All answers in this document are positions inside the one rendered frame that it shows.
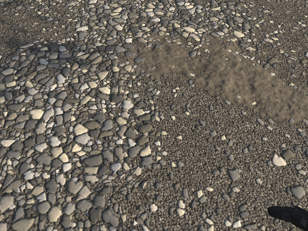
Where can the robot right hand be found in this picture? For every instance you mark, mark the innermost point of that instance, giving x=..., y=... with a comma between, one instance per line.
x=296, y=215

